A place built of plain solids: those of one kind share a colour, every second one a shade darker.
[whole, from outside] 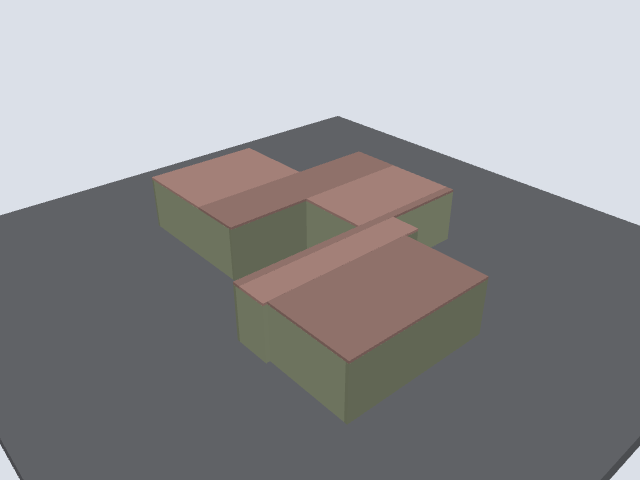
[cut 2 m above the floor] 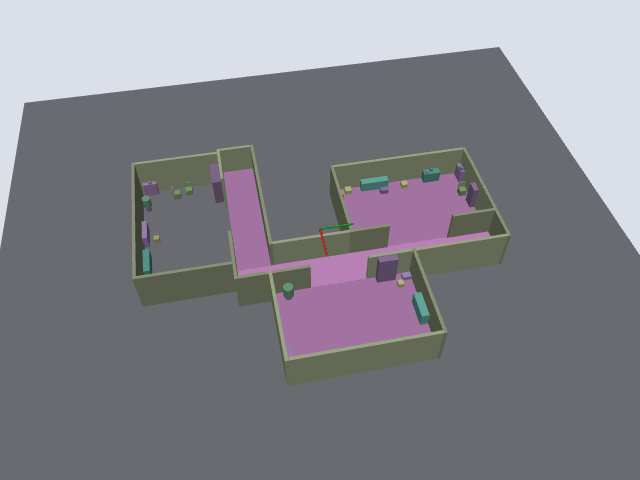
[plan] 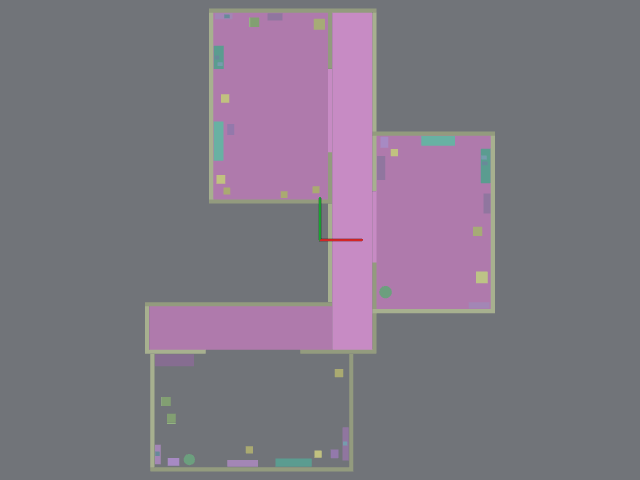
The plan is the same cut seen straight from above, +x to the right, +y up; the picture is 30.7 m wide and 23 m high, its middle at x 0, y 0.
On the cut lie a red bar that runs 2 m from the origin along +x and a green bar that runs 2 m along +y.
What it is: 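A storey of a split-level house; a hall and three lower rooms open beside it; the rooms' floors lie 0.73 m, 0.160 m and not at all below the hall's; a bare drop, one riser, a flush line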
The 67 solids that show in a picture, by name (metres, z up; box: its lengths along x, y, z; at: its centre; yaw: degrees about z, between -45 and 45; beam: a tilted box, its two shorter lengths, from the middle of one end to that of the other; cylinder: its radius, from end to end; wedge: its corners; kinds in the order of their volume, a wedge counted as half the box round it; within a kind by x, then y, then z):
{
 "floor_1": {"box": [8.77, 2.08, 0.78], "at": [-3.8, -4.22, 0.34]},
 "floor_2": {"box": [5.5, 8.95, 0.62], "at": [-2.37, 6.42, 0.26]},
 "floor_3": {"box": [0.2, 3.99, 0.62], "at": [0.48, 6.2, 0.26]},
 "floor_4": {"box": [1.93, 16.15, 0.78], "at": [1.55, 2.82, 0.34]},
 "floor_5": {"box": [0.2, 3.42, 0.78], "at": [2.61, 0.63, 0.34]},
 "floor_6": {"box": [5.48, 8.31, 0.78], "at": [5.45, 0.85, 0.34]},
 "wall_1": {"box": [0.2, 2.08, 3.57], "at": [-8.29, -4.22, 1.74]},
 "wall_2": {"box": [0.2, 5.44, 3.57], "at": [-8.03, -8.17, 1.74]},
 "wall_3": {"box": [2.91, 0.2, 3.57], "at": [-6.93, -5.36, 1.74]},
 "wall_4": {"box": [0.2, 8.95, 3.57], "at": [-5.22, 6.42, 1.74]},
 "wall_5": {"box": [8.97, 0.2, 3.57], "at": [-3.9, -3.08, 1.74]},
 "wall_6": {"box": [9.73, 0.2, 3.57], "at": [-3.27, -10.99, 1.74]},
 "wall_7": {"box": [5.9, 0.2, 3.57], "at": [-2.37, 1.84, 1.74]},
 "wall_8": {"box": [5.9, 0.002, 3.57], "at": [-2.37, 10.89, 1.74]},
 "wall_9": {"box": [8.03, 0.2, 3.57], "at": [-1.3, 10.99, 1.74]},
 "wall_10": {"box": [0.2, 4.72, 3.57], "at": [0.48, -0.62, 1.74]},
 "wall_11": {"box": [0.2, 2.26, 3.57], "at": [0.48, 3.08, 1.74]},
 "wall_12": {"box": [0.2, 2.69, 3.57], "at": [0.48, 9.54, 1.74]},
 "wall_13": {"box": [3.66, 0.2, 3.57], "at": [0.88, -5.36, 1.74]},
 "wall_14": {"box": [0.2, 5.44, 3.57], "at": [1.5, -8.17, 1.74]},
 "wall_15": {"box": [0.2, 1.75, 3.57], "at": [2.61, -4.38, 1.74]},
 "wall_16": {"box": [0.2, 2.23, 3.57], "at": [2.61, -2.19, 1.74]},
 "wall_17": {"box": [0.2, 2.66, 3.57], "at": [2.61, 3.67, 1.74]},
 "wall_18": {"box": [0.2, 5.69, 3.57], "at": [2.61, 8.05, 1.74]},
 "wall_19": {"box": [5.88, 0.2, 3.57], "at": [5.45, -3.41, 1.74]},
 "wall_20": {"box": [5.88, 0.2, 3.57], "at": [5.45, 5.1, 1.74]},
 "wall_21": {"box": [0.2, 8.31, 3.57], "at": [8.29, 0.85, 1.74]},
 "roof_1": {"box": [9.73, 5.64, 0.16], "at": [-3.27, -8.27, 3.6]},
 "roof_2": {"box": [11.1, 1.95, 0.16], "at": [-2.84, -4.48, 3.6]},
 "roof_3": {"box": [8.03, 5.89, 0.16], "at": [-1.3, 8.14, 3.6]},
 "roof_4": {"box": [16.77, 0.53, 0.16], "at": [0.0, -3.24, 3.6]},
 "roof_5": {"box": [13.7, 3.46, 0.16], "at": [1.53, 3.47, 3.6]},
 "roof_6": {"box": [8.0, 4.72, 0.16], "at": [4.38, -0.62, 3.6]},
 "case_1": {"box": [0.29, 0.93, 1.07], "at": [-7.77, -10.28, 0.49]},
 "case_2": {"box": [0.84, 0.29, 0.99], "at": [-4.61, 10.73, 1.06]},
 "case_3": {"box": [1.48, 0.33, 0.98], "at": [-3.71, -10.71, 0.44]},
 "case_4": {"box": [0.72, 0.36, 1.59], "at": [-2.15, 10.69, 1.36]},
 "case_5": {"box": [0.31, 1.6, 1.31], "at": [1.22, -9.77, 0.61]},
 "case_6": {"box": [0.4, 1.15, 1.97], "at": [2.93, 3.45, 1.71]},
 "case_7": {"box": [1.0, 0.31, 1.32], "at": [7.63, -3.13, 1.39]},
 "case_8": {"box": [0.33, 0.97, 1.41], "at": [8.0, 1.75, 1.43]},
 "sideboard_1": {"box": [0.47, 1.88, 0.7], "at": [-4.86, 4.74, 0.92]},
 "sideboard_2": {"box": [0.49, 1.12, 0.78], "at": [-4.85, 8.75, 0.96]},
 "sideboard_3": {"box": [1.74, 0.41, 0.87], "at": [-1.27, -10.67, 0.39]},
 "sideboard_4": {"box": [1.62, 0.47, 0.87], "at": [5.66, 4.75, 1.16]},
 "sideboard_5": {"box": [0.47, 1.65, 0.83], "at": [7.93, 3.54, 1.15]},
 "wardrobe_1": {"box": [1.86, 0.57, 1.99], "at": [-6.97, -5.76, 0.94]},
 "basket_1": {"box": [0.43, 0.42, 0.34], "at": [-4.75, 2.9, 0.74]},
 "basket_2": {"box": [0.4, 0.4, 0.35], "at": [-4.55, 6.78, 0.74]},
 "basket_3": {"box": [0.35, 0.35, 0.44], "at": [-3.38, -10.06, 0.17]},
 "basket_4": {"box": [0.33, 0.33, 0.39], "at": [-1.72, 2.17, 0.76]},
 "basket_5": {"box": [0.34, 0.34, 0.32], "at": [-0.19, 2.41, 0.73]},
 "basket_6": {"box": [0.35, 0.35, 0.38], "at": [-0.09, -10.26, 0.14]},
 "basket_7": {"box": [0.41, 0.41, 0.43], "at": [0.91, -6.38, 0.16]},
 "basket_8": {"box": [0.35, 0.35, 0.31], "at": [3.56, 4.19, 0.88]},
 "bush_1": {"cylinder": 0.27, "from": [-6.26, -10.52, 0.44], "to": [-6.26, -10.52, 1.14]},
 "bush_2": {"cylinder": 0.3, "from": [3.14, -2.5, 1.02], "to": [3.14, -2.5, 1.78]},
 "pouf_1": {"box": [0.54, 0.54, 0.44], "at": [-0.03, 10.34, 0.79]},
 "pouf_2": {"box": [0.45, 0.45, 0.37], "at": [7.55, 0.41, 0.91]},
 "pouf_3": {"box": [0.57, 0.57, 0.38], "at": [7.76, -1.79, 0.92]},
 "chair_1": {"box": [0.43, 0.43, 0.46], "at": [-7.36, -7.74, 0.18]},
 "chair_2": {"box": [0.43, 0.45, 0.52], "at": [-7.12, -8.54, 0.21]},
 "chair_3": {"box": [0.43, 0.46, 0.44], "at": [-3.13, 10.43, 0.79]},
 "toybox_1": {"box": [0.55, 0.37, 0.41], "at": [-7.02, -10.63, 0.15]},
 "toybox_2": {"box": [0.33, 0.53, 0.35], "at": [-4.28, 5.29, 0.74]},
 "toybox_3": {"box": [0.36, 0.43, 0.38], "at": [0.7, -10.25, 0.14]},
 "toybox_4": {"box": [0.37, 0.53, 0.3], "at": [3.08, 4.68, 0.88]}
}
